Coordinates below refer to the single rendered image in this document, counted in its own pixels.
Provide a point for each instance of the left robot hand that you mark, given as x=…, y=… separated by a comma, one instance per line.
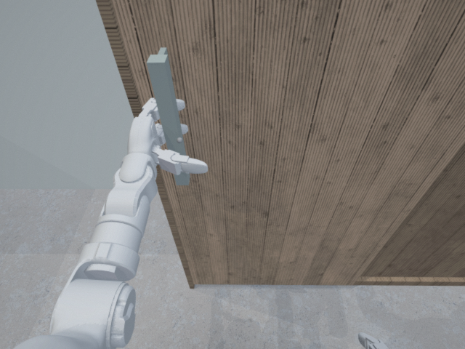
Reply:
x=144, y=136

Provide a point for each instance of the handle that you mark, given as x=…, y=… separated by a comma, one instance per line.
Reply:
x=163, y=88

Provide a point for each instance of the right robot hand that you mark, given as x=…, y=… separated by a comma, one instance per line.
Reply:
x=370, y=342

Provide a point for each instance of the left robot forearm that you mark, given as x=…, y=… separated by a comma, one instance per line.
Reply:
x=112, y=253

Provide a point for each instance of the wardrobe door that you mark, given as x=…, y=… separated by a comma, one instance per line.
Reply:
x=322, y=123
x=430, y=242

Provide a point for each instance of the robot left upper arm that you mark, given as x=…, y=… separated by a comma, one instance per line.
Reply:
x=91, y=314

